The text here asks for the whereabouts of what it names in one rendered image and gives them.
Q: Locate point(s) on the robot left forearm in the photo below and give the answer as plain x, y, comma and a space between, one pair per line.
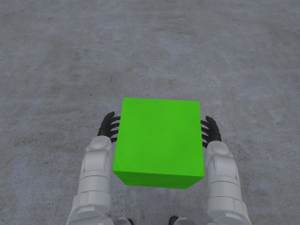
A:
93, 197

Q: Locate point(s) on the robot right forearm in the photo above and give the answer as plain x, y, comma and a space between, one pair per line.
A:
224, 190

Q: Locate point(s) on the right robot foot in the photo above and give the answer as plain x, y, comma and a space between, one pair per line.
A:
173, 219

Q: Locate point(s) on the left robot hand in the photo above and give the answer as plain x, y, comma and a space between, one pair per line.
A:
106, 126

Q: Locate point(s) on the right robot shin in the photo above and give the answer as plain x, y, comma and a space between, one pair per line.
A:
181, 218

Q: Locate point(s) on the carton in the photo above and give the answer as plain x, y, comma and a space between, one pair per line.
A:
159, 143

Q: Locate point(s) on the left robot upper arm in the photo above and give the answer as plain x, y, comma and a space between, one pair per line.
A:
96, 220

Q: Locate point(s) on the right robot hand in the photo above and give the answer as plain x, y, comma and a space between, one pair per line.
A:
212, 132

